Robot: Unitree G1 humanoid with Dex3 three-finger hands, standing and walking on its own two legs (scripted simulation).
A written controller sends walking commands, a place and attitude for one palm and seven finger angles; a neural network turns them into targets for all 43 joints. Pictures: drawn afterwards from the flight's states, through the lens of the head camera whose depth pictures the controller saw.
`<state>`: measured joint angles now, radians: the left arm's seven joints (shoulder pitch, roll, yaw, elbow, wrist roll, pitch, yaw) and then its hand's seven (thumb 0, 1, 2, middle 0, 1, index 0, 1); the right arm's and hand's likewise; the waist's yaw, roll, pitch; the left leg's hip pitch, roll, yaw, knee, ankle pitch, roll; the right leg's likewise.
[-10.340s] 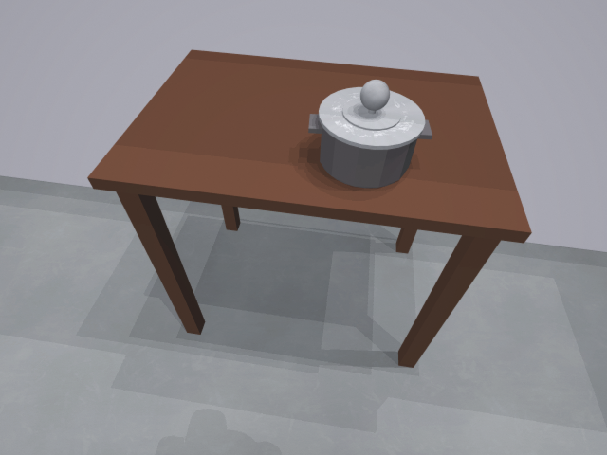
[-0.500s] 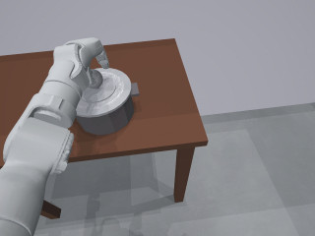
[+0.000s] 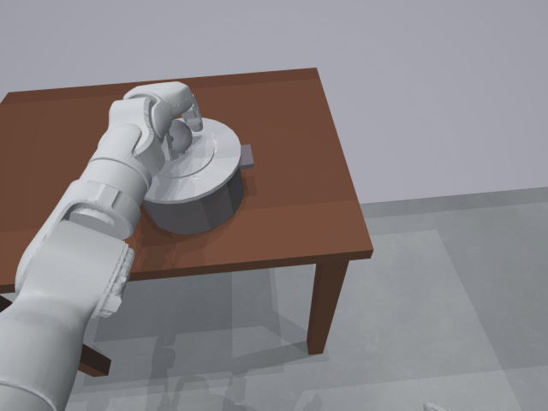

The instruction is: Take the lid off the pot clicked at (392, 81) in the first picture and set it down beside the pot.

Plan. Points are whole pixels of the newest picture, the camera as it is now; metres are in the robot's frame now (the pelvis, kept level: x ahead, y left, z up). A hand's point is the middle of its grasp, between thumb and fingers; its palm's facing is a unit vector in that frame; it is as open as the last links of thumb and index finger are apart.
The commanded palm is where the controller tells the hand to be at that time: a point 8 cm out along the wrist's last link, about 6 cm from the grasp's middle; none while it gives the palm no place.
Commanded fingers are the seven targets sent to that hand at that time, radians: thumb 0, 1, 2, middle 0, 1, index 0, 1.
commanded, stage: lower the open fingers around the knob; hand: left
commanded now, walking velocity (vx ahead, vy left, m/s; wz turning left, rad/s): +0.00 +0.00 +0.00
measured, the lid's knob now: (175, 136) +0.51 +0.14 +0.13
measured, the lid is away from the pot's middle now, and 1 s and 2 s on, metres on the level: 0.00 0.01 0.00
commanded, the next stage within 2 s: close the fingers and squeeze the knob in 0.02 s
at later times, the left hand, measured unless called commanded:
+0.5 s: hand (172, 141) +0.48 +0.13 +0.15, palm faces -0.38 -0.07 -0.92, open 9.7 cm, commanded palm +0.48 +0.14 +0.21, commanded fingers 0.00 0.05 0.99 -0.55 -0.93 -0.55 -0.93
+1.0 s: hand (167, 139) +0.48 +0.14 +0.15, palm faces -0.37 -0.07 -0.93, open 8.3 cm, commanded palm +0.48 +0.15 +0.21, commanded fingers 0.00 0.39 0.76 -0.74 -1.05 -0.74 -1.05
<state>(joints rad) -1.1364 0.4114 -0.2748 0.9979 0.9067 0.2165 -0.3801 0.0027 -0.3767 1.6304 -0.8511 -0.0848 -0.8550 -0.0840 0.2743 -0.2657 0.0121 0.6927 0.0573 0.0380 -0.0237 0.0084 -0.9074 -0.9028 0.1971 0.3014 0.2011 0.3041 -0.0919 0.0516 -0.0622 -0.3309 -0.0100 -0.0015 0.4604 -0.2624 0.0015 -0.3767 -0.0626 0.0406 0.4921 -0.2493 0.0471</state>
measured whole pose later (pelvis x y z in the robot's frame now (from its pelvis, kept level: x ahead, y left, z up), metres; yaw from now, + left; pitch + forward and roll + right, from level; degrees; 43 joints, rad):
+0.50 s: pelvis +0.00 +0.00 +0.00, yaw +0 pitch +7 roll +1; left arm -1.15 0.41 -0.26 1.05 0.90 0.23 -0.38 0.00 -0.05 1.05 -0.55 -0.78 -0.55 -0.77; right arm 0.29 -0.28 0.01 0.71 0.06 0.05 -0.03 0.01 -0.91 -0.90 0.20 0.30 0.20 0.30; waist -0.10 0.05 -0.05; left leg -0.33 -0.01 0.00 0.46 -0.26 0.00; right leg -0.38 -0.06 0.04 0.50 -0.25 0.05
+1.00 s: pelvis +0.00 +0.00 +0.00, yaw -1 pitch +7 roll +1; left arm -1.13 0.44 -0.24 1.02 0.91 0.21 -0.39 0.00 0.14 0.85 -0.60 -0.99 -0.59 -0.98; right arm 0.29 -0.28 0.01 0.70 0.06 0.06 -0.03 0.01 -0.91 -0.90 0.20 0.30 0.20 0.30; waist -0.11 0.05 -0.06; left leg -0.33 0.00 0.01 0.46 -0.26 0.00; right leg -0.37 -0.06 0.05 0.49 -0.24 0.05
